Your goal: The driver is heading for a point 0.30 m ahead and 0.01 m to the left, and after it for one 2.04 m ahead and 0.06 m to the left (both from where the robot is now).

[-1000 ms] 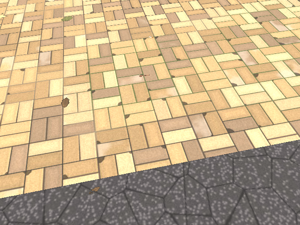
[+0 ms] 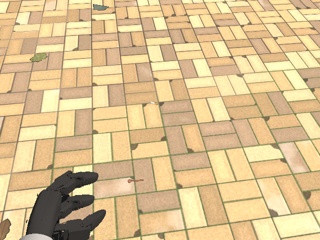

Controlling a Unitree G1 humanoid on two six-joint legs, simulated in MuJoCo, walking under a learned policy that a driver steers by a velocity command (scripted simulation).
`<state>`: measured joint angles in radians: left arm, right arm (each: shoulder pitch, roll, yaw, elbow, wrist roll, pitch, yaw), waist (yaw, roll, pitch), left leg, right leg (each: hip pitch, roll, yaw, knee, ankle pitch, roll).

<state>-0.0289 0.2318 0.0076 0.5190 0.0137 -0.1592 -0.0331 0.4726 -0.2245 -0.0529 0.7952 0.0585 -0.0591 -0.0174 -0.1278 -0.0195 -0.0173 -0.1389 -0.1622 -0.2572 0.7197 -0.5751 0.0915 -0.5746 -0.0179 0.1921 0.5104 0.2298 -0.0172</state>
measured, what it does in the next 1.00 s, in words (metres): goes down: right foot 0.10 m lower, then left foot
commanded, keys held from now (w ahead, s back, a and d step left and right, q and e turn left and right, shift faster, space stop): w+q+shift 0.16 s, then w+shift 0.10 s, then w+e+shift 0.68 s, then w+q+shift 0.06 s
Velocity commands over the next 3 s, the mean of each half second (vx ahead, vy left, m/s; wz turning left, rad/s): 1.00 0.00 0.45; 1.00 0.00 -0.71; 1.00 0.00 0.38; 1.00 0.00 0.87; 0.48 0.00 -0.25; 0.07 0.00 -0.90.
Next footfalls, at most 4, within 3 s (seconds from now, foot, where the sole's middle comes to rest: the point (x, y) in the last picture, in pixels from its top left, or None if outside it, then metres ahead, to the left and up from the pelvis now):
0.08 right None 0.25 -0.18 -0.84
0.48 left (107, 233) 0.60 0.17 -0.84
0.92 right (151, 150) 1.02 -0.08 -0.84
1.42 left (136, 90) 1.49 -0.03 -0.84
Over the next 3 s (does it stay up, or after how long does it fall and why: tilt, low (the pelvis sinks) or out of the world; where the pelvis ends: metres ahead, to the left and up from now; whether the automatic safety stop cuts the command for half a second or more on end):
stays up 2.13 0.12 -0.07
